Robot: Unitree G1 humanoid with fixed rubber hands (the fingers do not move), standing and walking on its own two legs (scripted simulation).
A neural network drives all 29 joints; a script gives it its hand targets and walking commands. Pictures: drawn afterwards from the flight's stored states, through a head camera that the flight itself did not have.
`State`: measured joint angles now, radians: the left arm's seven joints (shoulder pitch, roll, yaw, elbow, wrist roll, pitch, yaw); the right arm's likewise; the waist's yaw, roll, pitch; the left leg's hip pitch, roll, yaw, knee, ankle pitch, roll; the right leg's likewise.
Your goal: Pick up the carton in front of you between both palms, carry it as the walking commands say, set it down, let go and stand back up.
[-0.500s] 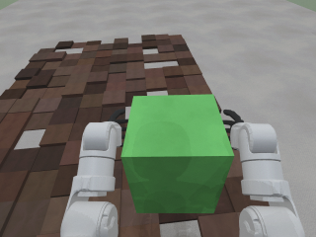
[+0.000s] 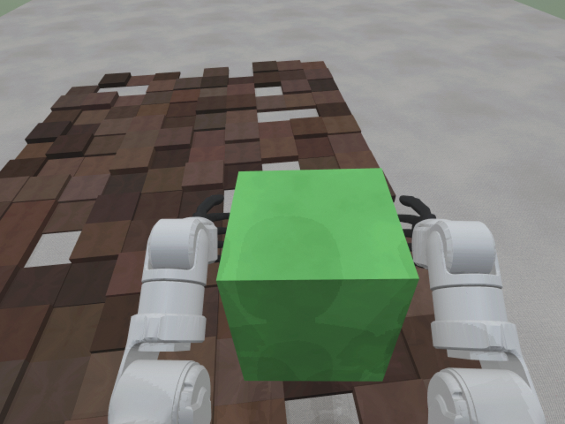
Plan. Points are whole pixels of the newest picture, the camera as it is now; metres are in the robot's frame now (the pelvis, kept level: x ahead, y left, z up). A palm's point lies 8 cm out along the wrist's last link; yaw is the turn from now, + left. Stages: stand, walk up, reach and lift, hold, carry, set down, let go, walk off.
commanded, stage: carry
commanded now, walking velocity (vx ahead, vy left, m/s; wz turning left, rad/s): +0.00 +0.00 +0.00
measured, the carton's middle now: (311, 277) +0.34 +0.00 +0.06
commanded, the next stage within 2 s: none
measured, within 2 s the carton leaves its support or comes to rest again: neither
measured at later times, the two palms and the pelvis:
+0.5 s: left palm (203, 237) +0.35 +0.15 +0.13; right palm (424, 240) +0.35 -0.15 +0.13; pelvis +0.00 +0.00 +0.00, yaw +0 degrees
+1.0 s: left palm (201, 168) +0.44 +0.16 +0.19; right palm (411, 172) +0.43 -0.14 +0.18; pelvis +0.08 +0.01 -0.01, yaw +0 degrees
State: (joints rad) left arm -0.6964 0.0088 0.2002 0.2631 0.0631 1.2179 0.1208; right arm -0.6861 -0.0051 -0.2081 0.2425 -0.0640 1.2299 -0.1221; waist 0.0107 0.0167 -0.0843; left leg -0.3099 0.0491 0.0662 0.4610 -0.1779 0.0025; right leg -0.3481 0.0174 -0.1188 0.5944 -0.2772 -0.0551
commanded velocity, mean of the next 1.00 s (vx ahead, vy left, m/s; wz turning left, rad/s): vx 0.20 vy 0.00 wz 0.00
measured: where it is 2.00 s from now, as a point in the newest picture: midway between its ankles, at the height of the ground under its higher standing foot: (298, 340)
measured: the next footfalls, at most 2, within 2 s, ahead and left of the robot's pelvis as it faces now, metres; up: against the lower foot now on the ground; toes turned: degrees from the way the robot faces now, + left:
right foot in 1.08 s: +0.16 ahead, -0.09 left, +0.01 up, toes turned -5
left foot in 1.46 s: +0.50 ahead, +0.08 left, -0.01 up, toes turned +6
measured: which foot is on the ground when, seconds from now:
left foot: down 0.00-1.00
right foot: down 0.00-0.90, up 0.92-1.00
